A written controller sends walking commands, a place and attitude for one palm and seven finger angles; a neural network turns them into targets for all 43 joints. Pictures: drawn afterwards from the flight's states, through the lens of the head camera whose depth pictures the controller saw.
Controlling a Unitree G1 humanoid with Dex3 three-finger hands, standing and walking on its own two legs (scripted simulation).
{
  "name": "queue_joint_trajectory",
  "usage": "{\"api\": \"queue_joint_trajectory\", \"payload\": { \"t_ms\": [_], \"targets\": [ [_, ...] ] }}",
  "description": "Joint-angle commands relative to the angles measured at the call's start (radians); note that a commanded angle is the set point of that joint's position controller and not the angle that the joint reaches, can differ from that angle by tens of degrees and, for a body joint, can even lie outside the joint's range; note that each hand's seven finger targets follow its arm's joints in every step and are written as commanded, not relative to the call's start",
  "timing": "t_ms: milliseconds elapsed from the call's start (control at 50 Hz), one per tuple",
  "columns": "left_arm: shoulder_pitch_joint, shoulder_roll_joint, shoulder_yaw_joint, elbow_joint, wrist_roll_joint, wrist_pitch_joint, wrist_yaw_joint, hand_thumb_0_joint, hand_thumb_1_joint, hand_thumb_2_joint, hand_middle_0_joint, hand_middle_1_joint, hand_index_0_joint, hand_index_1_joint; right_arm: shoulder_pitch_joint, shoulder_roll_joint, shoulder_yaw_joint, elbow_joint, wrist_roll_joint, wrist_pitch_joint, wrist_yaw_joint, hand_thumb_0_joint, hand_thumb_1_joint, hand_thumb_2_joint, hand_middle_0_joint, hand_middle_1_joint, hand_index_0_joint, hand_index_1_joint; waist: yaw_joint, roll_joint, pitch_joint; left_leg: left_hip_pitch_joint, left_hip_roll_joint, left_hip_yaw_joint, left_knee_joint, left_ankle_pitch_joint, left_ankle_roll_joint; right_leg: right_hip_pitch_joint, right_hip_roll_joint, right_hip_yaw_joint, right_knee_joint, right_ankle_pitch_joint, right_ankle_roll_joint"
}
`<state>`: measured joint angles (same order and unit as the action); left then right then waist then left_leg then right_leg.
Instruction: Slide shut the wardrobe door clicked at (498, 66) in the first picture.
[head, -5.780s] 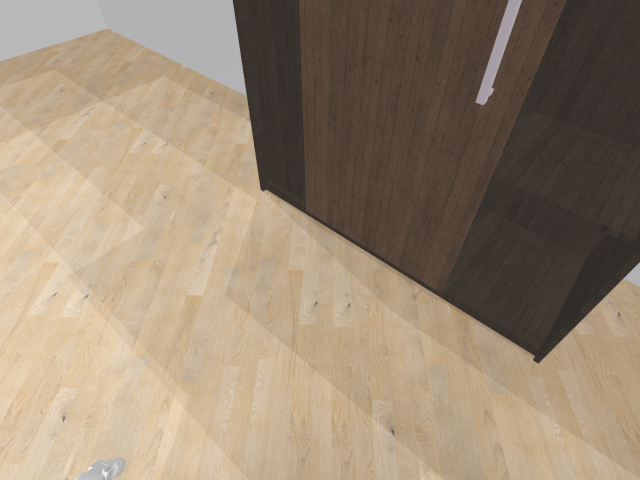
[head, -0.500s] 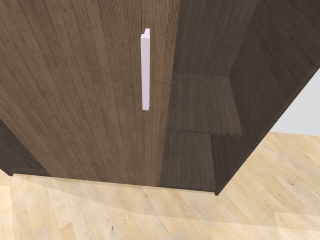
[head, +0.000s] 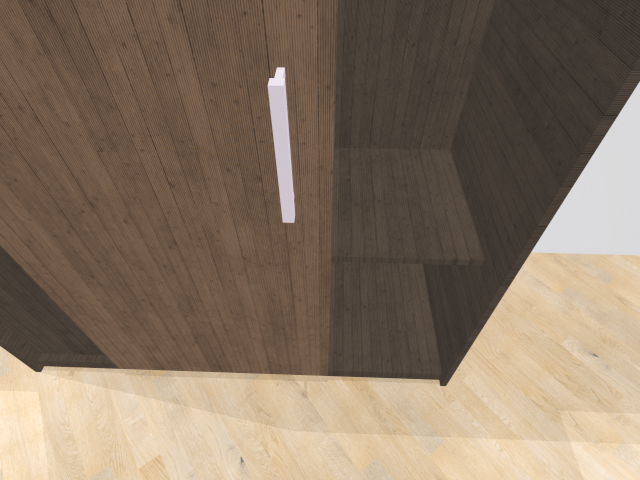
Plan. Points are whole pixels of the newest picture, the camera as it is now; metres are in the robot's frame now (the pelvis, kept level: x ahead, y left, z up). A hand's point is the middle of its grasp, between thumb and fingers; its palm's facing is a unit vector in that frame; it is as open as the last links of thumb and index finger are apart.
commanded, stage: come to a stop and stand still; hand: left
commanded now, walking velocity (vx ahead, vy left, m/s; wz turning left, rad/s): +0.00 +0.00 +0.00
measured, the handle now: (285, 153) +0.51 +0.08 +0.14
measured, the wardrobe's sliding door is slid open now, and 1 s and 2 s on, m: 0.36 0.36 0.36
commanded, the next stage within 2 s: look again from close up in 0.52 s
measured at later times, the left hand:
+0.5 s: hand out of the picture +0.03 +0.19 -0.17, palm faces +0.01 -0.97 -0.23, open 7.4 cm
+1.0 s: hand out of the picture +0.04 +0.20 -0.17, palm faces +0.01 -0.97 -0.24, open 7.4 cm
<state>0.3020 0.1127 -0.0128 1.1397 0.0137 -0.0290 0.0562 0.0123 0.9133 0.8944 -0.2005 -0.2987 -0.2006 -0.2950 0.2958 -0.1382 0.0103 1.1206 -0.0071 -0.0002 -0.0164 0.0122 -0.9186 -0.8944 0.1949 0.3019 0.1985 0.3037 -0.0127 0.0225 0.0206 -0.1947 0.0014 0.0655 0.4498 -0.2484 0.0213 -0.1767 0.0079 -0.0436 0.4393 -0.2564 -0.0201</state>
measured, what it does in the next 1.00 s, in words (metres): stands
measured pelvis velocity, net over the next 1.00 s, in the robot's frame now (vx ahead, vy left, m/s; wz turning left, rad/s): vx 0.02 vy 0.00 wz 0.00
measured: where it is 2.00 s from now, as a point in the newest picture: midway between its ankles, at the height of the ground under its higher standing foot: outside the picture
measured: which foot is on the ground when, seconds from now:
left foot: down 0.00-1.00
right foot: down 0.00-1.00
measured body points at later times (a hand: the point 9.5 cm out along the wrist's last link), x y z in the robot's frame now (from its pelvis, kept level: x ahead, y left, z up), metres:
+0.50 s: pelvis +0.01 +0.01 +0.00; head +0.01 +0.00 +0.45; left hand +0.03 +0.24 -0.15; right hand +0.01 -0.21 -0.17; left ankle -0.01 +0.10 -0.74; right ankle -0.01 -0.10 -0.74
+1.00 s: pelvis +0.02 +0.00 +0.00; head +0.04 +0.00 +0.45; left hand +0.04 +0.25 -0.15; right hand +0.06 -0.24 -0.16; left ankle -0.01 +0.10 -0.74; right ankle -0.01 -0.10 -0.74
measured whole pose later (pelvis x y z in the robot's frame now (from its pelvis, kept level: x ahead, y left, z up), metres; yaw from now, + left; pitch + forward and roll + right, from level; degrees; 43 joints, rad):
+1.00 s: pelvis +0.02 +0.00 +0.00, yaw +0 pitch +0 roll +1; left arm 0.24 0.20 -0.01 1.11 0.01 -0.02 0.03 0.01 0.91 0.89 -0.20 -0.30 -0.20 -0.29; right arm 0.20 -0.21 0.02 1.13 -0.01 -0.02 -0.02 0.01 -0.91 -0.89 0.19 0.30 0.20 0.30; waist 0.01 0.00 0.03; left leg -0.14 -0.02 0.07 0.40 -0.26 0.03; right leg -0.14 -0.01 -0.04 0.44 -0.29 -0.01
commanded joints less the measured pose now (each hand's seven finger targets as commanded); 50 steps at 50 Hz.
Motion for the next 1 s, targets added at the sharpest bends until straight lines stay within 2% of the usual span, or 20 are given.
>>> {"api": "queue_joint_trajectory", "payload": {
  "t_ms": [0, 20, 60, 80, 120, 140, 200, 300, 340, 400, 480, 580, 720, 760, 820, 880, 920, 980],
  "targets": [
    [0.038, 0.147, 0.017, -0.09, -0.005, -0.024, -0.004, 0.0, 0.9, 0.9, -0.2, -0.3, -0.2, -0.3, 0.077, -0.074, -0.015, -0.078, -0.016, -0.029, 0.004, 0.0, -0.9, -0.9, 0.2, 0.3, 0.2, 0.3, -0.012, 0.142, 0.026, -0.051, 0.068, -0.097, -0.015, -0.003, 0.007, -0.103, -0.126, 0.138, -0.059, -0.077, -0.061],
    [0.046, 0.153, 0.018, -0.092, -0.006, -0.021, -0.007, 0.0, 0.9, 0.9, -0.2, -0.3, -0.2, -0.3, 0.075, -0.077, -0.013, -0.088, -0.013, -0.03, 0.002, 0.0, -0.9, -0.9, 0.2, 0.3, 0.2, 0.3, -0.008, 0.137, 0.012, -0.065, 0.072, -0.112, -0.027, 0.004, 0.012, -0.076, -0.112, 0.131, -0.039, -0.055, -0.057],
    [0.053, 0.133, 0.013, -0.085, -0.005, -0.018, -0.011, 0.0, 0.9, 0.9, -0.2, -0.3, -0.2, -0.3, 0.071, -0.083, -0.011, -0.095, -0.008, -0.034, -0.002, 0.0, -0.9, -0.9, 0.2, 0.3, 0.2, 0.3, 0.001, 0.019, 0.017, -0.071, 0.08, -0.118, -0.04, 0.022, 0.021, -0.059, -0.105, 0.125, -0.032, -0.026, -0.05],
    [0.05, 0.127, 0.011, -0.086, -0.005, -0.015, -0.012, 0.0, 0.9, 0.9, -0.2, -0.3, -0.2, -0.3, 0.074, -0.089, -0.011, -0.095, -0.006, -0.034, -0.004, 0.0, -0.9, -0.9, 0.2, 0.3, 0.2, 0.3, 0.0, -0.03, 0.043, -0.077, 0.08, -0.117, -0.047, 0.013, 0.022, -0.07, -0.103, 0.126, -0.038, -0.035, -0.047],
    [0.045, 0.126, 0.01, -0.087, -0.004, -0.013, -0.013, 0.0, 0.9, 0.9, -0.2, -0.3, -0.2, -0.3, 0.072, -0.098, -0.011, -0.09, -0.007, -0.035, -0.003, 0.0, -0.9, -0.9, 0.2, 0.3, 0.2, 0.3, 0.004, -0.064, 0.074, -0.084, 0.078, -0.12, -0.064, 0.009, 0.023, -0.082, -0.102, 0.123, -0.042, -0.042, -0.041],
    [0.043, 0.127, 0.011, -0.087, -0.004, -0.01, -0.014, 0.0, 0.9, 0.9, -0.2, -0.3, -0.2, -0.3, 0.074, -0.104, -0.012, -0.086, -0.007, -0.035, -0.003, 0.0, -0.9, -0.9, 0.2, 0.3, 0.2, 0.3, 0.003, -0.039, 0.077, -0.079, 0.079, -0.123, -0.072, 0.009, 0.023, -0.086, -0.099, 0.121, -0.037, -0.042, -0.039],
    [0.046, 0.134, 0.013, -0.088, -0.004, -0.006, -0.014, 0.0, 0.9, 0.9, -0.2, -0.3, -0.2, -0.3, 0.066, -0.111, -0.01, -0.074, -0.007, -0.037, -0.005, 0.0, -0.9, -0.9, 0.2, 0.3, 0.2, 0.3, 0.012, -0.025, 0.089, -0.087, 0.087, -0.131, -0.099, -0.005, 0.029, -0.074, -0.092, 0.109, -0.032, -0.03, -0.034],
    [0.042, 0.147, 0.016, -0.087, -0.004, -0.006, -0.014, 0.0, 0.9, 0.9, -0.2, -0.3, -0.2, -0.3, 0.055, -0.121, -0.01, -0.057, -0.006, -0.043, -0.007, 0.0, -0.9, -0.9, 0.2, 0.3, 0.2, 0.3, 0.015, -0.051, 0.048, -0.042, 0.091, -0.122, -0.095, 0.085, 0.03, -0.039, -0.099, 0.107, -0.024, 0.06, -0.027],
    [0.039, 0.156, 0.02, -0.089, -0.004, -0.007, -0.014, 0.0, 0.9, 0.9, -0.2, -0.3, -0.2, -0.3, 0.041, -0.133, -0.011, -0.051, -0.006, -0.046, -0.008, 0.0, -0.9, -0.9, 0.2, 0.3, 0.2, 0.3, 0.017, -0.042, 0.021, -0.015, 0.092, -0.114, -0.087, 0.139, 0.028, -0.023, -0.107, 0.108, -0.018, 0.115, -0.026],
    [0.025, 0.166, 0.022, -0.087, -0.004, -0.006, -0.013, 0.0, 0.9, 0.9, -0.2, -0.3, -0.2, -0.3, 0.034, -0.138, -0.011, -0.043, -0.004, -0.046, -0.011, 0.0, -0.9, -0.9, 0.2, 0.3, 0.2, 0.3, 0.016, -0.047, 0.024, -0.007, 0.096, -0.114, -0.087, 0.172, 0.028, -0.011, -0.107, 0.104, -0.019, 0.146, -0.024],
    [0.015, 0.177, 0.022, -0.083, -0.004, -0.003, -0.015, 0.0, 0.9, 0.9, -0.2, -0.3, -0.2, -0.3, 0.01, -0.151, -0.011, -0.038, -0.005, -0.044, -0.011, 0.0, -0.9, -0.9, 0.2, 0.3, 0.2, 0.3, 0.015, -0.022, 0.036, 0.006, 0.096, -0.113, -0.098, 0.166, 0.023, -0.019, -0.111, 0.108, -0.03, 0.141, -0.022],
    [0.006, 0.19, 0.023, -0.08, -0.003, -0.003, -0.017, 0.0, 0.9, 0.9, -0.2, -0.3, -0.2, -0.3, -0.013, -0.165, -0.012, -0.033, -0.005, -0.044, -0.012, 0.0, -0.9, -0.9, 0.2, 0.3, 0.2, 0.3, 0.015, -0.021, 0.009, 0.032, 0.099, -0.11, -0.094, 0.205, 0.021, -0.002, -0.117, 0.109, -0.036, 0.185, -0.02],
    [-0.008, 0.207, 0.022, -0.076, -0.002, -0.003, -0.019, 0.0, 0.9, 0.9, -0.2, -0.3, -0.2, -0.3, -0.046, -0.182, -0.012, -0.032, -0.003, -0.041, -0.011, 0.0, -0.9, -0.9, 0.2, 0.3, 0.2, 0.3, 0.016, -0.029, 0.013, 0.038, 0.101, -0.108, -0.1, 0.207, 0.018, 0.007, -0.123, 0.111, -0.053, 0.208, -0.019],
    [-0.01, 0.212, 0.024, -0.076, -0.003, -0.005, -0.019, 0.0, 0.9, 0.9, -0.2, -0.3, -0.2, -0.3, -0.047, -0.189, -0.013, -0.033, -0.004, -0.042, -0.012, 0.0, -0.9, -0.9, 0.2, 0.3, 0.2, 0.3, 0.014, -0.025, -0.018, 0.06, 0.104, -0.107, -0.094, 0.245, 0.017, 0.022, -0.124, 0.109, -0.046, 0.243, -0.018],
    [-0.016, 0.217, 0.023, -0.075, -0.003, -0.003, -0.019, 0.0, 0.9, 0.9, -0.2, -0.3, -0.2, -0.3, -0.06, -0.193, -0.013, -0.029, -0.003, -0.041, -0.012, 0.0, -0.9, -0.9, 0.2, 0.3, 0.2, 0.3, 0.018, -0.018, -0.002, 0.054, 0.105, -0.108, -0.099, 0.249, 0.017, 0.022, -0.126, 0.104, -0.052, 0.244, -0.017],
    [-0.018, 0.223, 0.025, -0.075, -0.004, -0.004, -0.02, 0.0, 0.9, 0.9, -0.2, -0.3, -0.2, -0.3, -0.063, -0.197, -0.013, -0.029, -0.003, -0.043, -0.013, 0.0, -0.9, -0.9, 0.2, 0.3, 0.2, 0.3, 0.018, -0.019, -0.021, 0.072, 0.108, -0.109, -0.096, 0.281, 0.017, 0.032, -0.127, 0.105, -0.049, 0.268, -0.018],
    [-0.02, 0.226, 0.025, -0.074, -0.002, -0.004, -0.019, 0.0, 0.9, 0.9, -0.2, -0.3, -0.2, -0.3, -0.07, -0.2, -0.014, -0.028, -0.003, -0.041, -0.013, 0.0, -0.9, -0.9, 0.2, 0.3, 0.2, 0.3, 0.018, -0.038, -0.009, 0.064, 0.107, -0.108, -0.096, 0.27, 0.017, 0.032, -0.13, 0.103, -0.055, 0.276, -0.017],
    [-0.022, 0.231, 0.024, -0.073, -0.004, -0.004, -0.02, 0.0, 0.9, 0.9, -0.2, -0.3, -0.2, -0.3, -0.073, -0.203, -0.013, -0.026, -0.003, -0.04, -0.013, 0.0, -0.9, -0.9, 0.2, 0.3, 0.2, 0.3, 0.019, -0.029, -0.011, 0.07, 0.107, -0.111, -0.102, 0.268, 0.015, 0.034, -0.132, 0.104, -0.058, 0.272, -0.018]
  ]
}}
